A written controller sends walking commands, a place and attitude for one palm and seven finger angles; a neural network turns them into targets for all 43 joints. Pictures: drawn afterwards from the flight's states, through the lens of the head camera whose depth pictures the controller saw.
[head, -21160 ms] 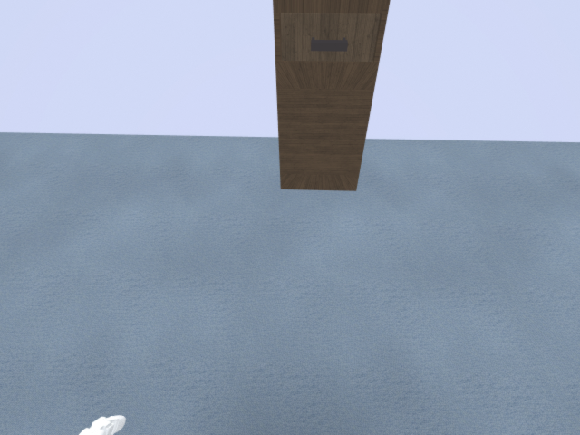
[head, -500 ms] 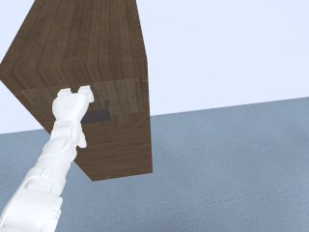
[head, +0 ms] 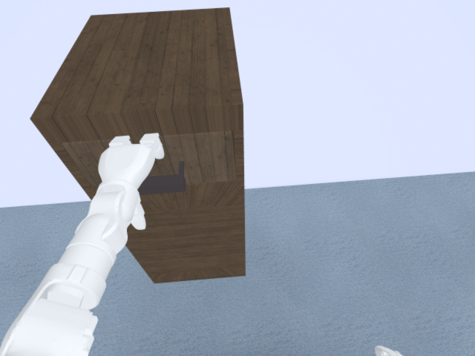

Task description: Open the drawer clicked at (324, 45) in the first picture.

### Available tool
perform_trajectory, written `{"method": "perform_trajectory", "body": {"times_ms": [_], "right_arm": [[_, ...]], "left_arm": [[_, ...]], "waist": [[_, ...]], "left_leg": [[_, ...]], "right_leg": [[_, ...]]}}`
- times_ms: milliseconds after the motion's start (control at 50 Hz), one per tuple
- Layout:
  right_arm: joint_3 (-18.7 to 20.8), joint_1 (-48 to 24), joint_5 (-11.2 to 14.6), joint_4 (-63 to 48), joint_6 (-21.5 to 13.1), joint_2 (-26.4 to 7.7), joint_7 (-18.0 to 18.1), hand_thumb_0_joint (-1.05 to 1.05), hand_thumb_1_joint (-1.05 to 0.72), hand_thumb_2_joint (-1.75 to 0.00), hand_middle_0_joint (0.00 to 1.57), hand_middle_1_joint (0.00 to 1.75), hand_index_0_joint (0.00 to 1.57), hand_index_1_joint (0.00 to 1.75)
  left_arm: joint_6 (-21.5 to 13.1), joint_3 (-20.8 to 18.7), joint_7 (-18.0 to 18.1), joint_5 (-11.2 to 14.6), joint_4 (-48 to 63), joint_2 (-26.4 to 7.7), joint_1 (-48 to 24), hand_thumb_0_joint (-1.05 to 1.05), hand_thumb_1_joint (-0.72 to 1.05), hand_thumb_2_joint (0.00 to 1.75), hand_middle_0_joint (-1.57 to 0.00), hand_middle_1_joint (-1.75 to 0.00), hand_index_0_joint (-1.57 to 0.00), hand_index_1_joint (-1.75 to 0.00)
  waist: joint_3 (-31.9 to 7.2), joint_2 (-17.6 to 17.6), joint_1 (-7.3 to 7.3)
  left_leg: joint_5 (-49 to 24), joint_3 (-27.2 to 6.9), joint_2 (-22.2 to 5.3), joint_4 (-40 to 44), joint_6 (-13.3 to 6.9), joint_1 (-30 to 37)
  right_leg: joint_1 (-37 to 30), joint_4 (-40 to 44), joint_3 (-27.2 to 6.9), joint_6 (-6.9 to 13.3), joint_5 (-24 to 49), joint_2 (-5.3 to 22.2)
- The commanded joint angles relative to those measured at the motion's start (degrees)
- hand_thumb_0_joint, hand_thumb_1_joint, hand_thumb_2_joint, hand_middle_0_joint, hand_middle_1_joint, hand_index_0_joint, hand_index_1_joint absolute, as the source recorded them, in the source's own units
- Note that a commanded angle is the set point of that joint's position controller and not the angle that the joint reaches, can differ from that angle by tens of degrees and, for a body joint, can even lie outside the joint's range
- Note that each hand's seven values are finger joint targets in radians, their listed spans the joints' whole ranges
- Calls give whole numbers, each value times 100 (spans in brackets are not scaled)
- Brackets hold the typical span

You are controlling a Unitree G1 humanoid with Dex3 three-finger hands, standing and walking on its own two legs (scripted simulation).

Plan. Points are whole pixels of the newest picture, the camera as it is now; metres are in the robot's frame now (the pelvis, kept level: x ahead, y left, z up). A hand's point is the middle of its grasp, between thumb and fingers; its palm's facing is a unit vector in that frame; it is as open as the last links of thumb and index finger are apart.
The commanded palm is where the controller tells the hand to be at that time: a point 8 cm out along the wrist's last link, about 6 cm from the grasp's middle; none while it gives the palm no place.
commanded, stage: re-aim the fingers above the handle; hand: left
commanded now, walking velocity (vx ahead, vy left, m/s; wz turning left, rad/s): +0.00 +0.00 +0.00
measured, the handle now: (155, 176) +0.47 +0.20 -0.01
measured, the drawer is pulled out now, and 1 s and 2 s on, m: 0.00 0.00 0.00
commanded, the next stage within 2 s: lower the fingers behind the handle in 1.90 s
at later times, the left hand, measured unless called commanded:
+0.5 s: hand (153, 176) +0.42 +0.18 +0.06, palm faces +0.00 -0.07 -1.00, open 13.9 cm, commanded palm +0.40 +0.20 +0.11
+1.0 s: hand (164, 169) +0.44 +0.16 +0.06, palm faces +0.05 -0.06 -1.00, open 13.8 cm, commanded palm +0.40 +0.21 +0.12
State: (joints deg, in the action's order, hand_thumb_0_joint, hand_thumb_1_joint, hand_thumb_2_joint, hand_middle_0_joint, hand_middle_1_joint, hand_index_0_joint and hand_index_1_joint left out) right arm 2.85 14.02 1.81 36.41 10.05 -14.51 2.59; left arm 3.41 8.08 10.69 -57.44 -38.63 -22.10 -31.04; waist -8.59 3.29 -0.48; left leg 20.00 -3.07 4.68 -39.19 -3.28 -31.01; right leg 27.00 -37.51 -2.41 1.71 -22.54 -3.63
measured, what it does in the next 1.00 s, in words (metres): stands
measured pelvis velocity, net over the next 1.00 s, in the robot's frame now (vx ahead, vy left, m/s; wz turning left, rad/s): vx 0.00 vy -0.01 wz -0.03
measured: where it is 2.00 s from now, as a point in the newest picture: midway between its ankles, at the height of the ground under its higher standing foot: outside the picture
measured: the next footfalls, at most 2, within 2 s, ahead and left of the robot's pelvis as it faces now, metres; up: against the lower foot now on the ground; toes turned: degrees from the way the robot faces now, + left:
none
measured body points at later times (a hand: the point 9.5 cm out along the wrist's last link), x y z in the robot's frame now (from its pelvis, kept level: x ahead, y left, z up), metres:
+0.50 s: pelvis -0.01 -0.01 +0.00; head +0.03 -0.03 +0.45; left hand +0.42 +0.18 +0.11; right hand +0.07 -0.27 -0.13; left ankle -0.02 +0.08 -0.72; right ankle -0.05 -0.11 -0.72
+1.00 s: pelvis +0.00 -0.01 +0.00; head +0.05 -0.04 +0.45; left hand +0.43 +0.16 +0.11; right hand +0.10 -0.27 -0.14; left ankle -0.02 +0.08 -0.72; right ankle -0.05 -0.11 -0.72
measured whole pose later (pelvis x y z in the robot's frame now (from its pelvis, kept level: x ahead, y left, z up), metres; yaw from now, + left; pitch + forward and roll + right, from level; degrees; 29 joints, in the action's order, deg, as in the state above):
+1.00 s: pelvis +0.00 -0.01 +0.00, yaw -1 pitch +13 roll +0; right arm 1.9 13.4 1.6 37.9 9.4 -13.8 3.3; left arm 3.5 6.6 16.7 -59.5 -42.9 -19.3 -34.6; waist -8.9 3.6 -1.6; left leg 19.9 -1.7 3.8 -38.5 -2.3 -31.8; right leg 29.1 -38.6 -3.7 2.6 -22.6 -4.4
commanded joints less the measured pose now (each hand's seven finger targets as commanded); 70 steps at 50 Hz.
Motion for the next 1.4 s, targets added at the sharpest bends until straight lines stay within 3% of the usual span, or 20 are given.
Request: {"method": "perform_trajectory", "body": {"times_ms": [0,60,120,240,320,400,420,500,560,620,720,760,800,860,960,1060,1120,1220,1280,1380], "right_arm": [[268,80,-40,-480,-171,-714,31,0,-90,-90,20,30,20,30],[229,54,-27,-437,-168,-697,31,0,-90,-90,20,30,20,30],[222,49,-26,-430,-147,-770,60,0,-90,-90,20,30,20,30],[233,81,30,-482,-159,-744,69,0,-90,-90,20,30,20,30],[228,128,-8,-479,-160,-741,96,0,-90,-90,20,30,20,30],[200,139,-23,-460,-175,-692,124,0,-90,-90,20,30,20,30],[207,121,-34,-465,-172,-710,137,0,-90,-90,20,30,20,30],[181,66,11,-476,-220,-683,107,0,-90,-90,20,30,20,30],[220,113,32,-488,-232,-733,86,0,-90,-90,20,30,20,30],[256,149,76,-480,-223,-764,91,0,-90,-90,20,30,20,30],[285,181,21,-457,-291,-713,143,0,-90,-90,20,30,20,30],[281,222,-5,-386,-289,-714,164,0,-90,-90,20,30,20,30],[246,224,-10,-326,-283,-669,153,0,-90,-90,20,30,20,30],[188,192,-38,-335,-264,-665,140,0,-90,-90,20,30,20,30],[111,-29,-30,-471,-165,-651,100,0,-90,-90,20,30,20,30],[85,-184,49,-506,-78,-709,187,0,-90,-90,20,30,20,30],[118,-201,67,-569,-59,-757,250,0,-90,-90,20,30,20,30],[231,-16,66,-563,-201,-682,215,0,-90,-90,20,30,20,30],[247,84,9,-468,-261,-681,229,0,-90,-90,20,30,20,30],[280,202,-25,-294,-318,-660,155,0,-90,-90,20,30,20,30]], "left_arm": [[-6,-790,594,-114,1148,-1388,-2560,0,-50,30,-30,-120,-30,-120],[226,-652,743,-178,849,-1263,-2738,0,-50,30,-30,-120,-30,-120],[438,-818,705,-160,618,-1514,-2660,0,-50,30,-30,-120,-30,-120],[458,-59,262,60,620,-688,-2675,0,-50,30,-30,-120,-30,-120],[172,-258,193,7,789,-936,-2724,0,-50,30,-30,-120,-30,-120],[-40,-845,471,-107,787,-1528,-2703,0,-50,30,-30,-120,-30,-120],[-50,-1220,572,-155,776,-1913,-2570,0,-50,30,-30,-120,-30,-120],[222,-965,840,-249,462,-1631,-2525,0,-50,30,-30,-120,-30,-120],[468,-771,761,-199,361,-1463,-2469,0,-50,30,-30,-120,-30,-120],[590,-194,454,-17,401,-883,-2646,0,-50,30,-30,-120,-30,-120],[130,302,81,151,1173,-431,-3178,0,-50,30,-30,-120,-30,-120],[-97,-203,173,23,1169,-987,-3128,0,-50,30,-30,-120,-30,-120],[-193,-382,382,-77,1030,-1109,-3260,0,-50,30,-30,-120,-30,-120],[-21,-1272,799,-201,557,-1923,-2816,0,-50,30,-30,-120,-30,-120],[625,-1351,995,-251,270,-2041,-2269,0,-50,30,-30,-120,-30,-120],[967,-1189,729,-97,108,-2015,-2200,0,-50,30,-30,-120,-30,-120],[874,-987,376,-49,333,-1856,-2139,0,-50,30,-30,-120,-30,-120],[233,406,-228,143,1201,-349,-2490,0,-50,30,-30,-120,-30,-120],[-264,147,-240,194,1505,-696,-2828,0,-50,30,-30,-120,-30,-120],[-587,-924,547,-37,1448,-1603,-3077,0,-50,30,-30,-120,-30,-120]], "waist": [[-1902,-100,-60],[-1775,-44,-110],[-1934,-345,-86],[-1656,-456,-309],[-1685,-281,-208],[-1776,-253,-29],[-1854,-277,85],[-1604,-242,24],[-1838,-262,-43],[-1828,-451,-329],[-1827,-248,-510],[-1916,-3,-342],[-1756,0,-290],[-1866,-177,61],[-2097,-451,278],[-1849,-970,115],[-1944,-901,2],[-1538,-227,-500],[-1561,-38,-483],[-2010,182,-108]], "left_leg": [[-2833,79,-264,104,120,1598],[-2562,125,-236,152,119,1388],[-2420,156,-232,218,85,1287],[-2360,141,-239,240,15,1465],[-2349,126,-214,254,16,1440],[-2313,201,-187,244,28,1142],[-2291,204,-186,268,44,1029],[-2112,289,-184,326,61,844],[-2250,347,-199,304,41,1020],[-2288,300,-207,275,7,1252],[-2520,162,-200,167,-42,1737],[-2595,111,-205,120,-2,1773],[-2561,96,-213,117,36,1604],[-2497,182,-163,164,67,1054],[-2601,398,-143,272,114,681],[-2183,494,-125,423,50,565],[-2260,499,-108,442,7,749],[-2635,313,-172,232,-66,1650],[-2521,153,-184,143,-45,1821],[-2801,43,-196,28,115,1624]], "right_leg": [[-249,188,243,149,2331,3],[-237,194,268,158,2211,6],[-516,263,217,135,2249,18],[-365,425,221,69,2294,38],[-426,404,175,110,2279,55],[-641,287,126,119,2467,69],[-794,267,100,136,2439,69],[-650,296,142,124,2279,52],[-764,336,128,95,2489,54],[-686,453,126,44,2573,66],[-361,472,121,29,2563,72],[-282,350,135,75,2516,54],[-161,284,180,114,2407,42],[-605,150,163,154,2560,39],[-1318,162,72,88,3218,107],[-1610,389,-25,-69,3423,182],[-1718,452,-52,-103,3732,223],[-656,575,64,-25,3177,128],[-270,497,77,17,2674,100],[-160,114,199,149,2458,33]]}}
